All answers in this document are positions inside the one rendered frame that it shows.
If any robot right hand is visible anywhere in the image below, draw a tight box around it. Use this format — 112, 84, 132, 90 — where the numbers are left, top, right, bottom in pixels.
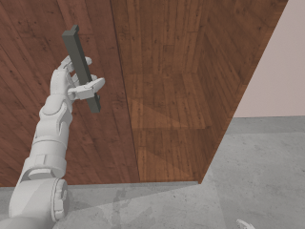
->
236, 219, 255, 229

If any robot left forearm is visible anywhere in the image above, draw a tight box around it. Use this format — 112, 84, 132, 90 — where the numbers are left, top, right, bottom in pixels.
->
9, 94, 73, 218

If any wardrobe door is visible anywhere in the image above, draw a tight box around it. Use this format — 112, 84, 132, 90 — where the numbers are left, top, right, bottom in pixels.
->
0, 0, 140, 187

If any handle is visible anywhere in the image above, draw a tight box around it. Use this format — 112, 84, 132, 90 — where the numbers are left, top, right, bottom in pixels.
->
61, 24, 101, 114

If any robot left hand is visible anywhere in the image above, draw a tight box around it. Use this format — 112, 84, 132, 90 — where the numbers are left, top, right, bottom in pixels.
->
50, 55, 106, 104

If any left robot upper arm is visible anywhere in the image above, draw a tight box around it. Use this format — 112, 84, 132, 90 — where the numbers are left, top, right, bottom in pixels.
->
0, 177, 70, 229

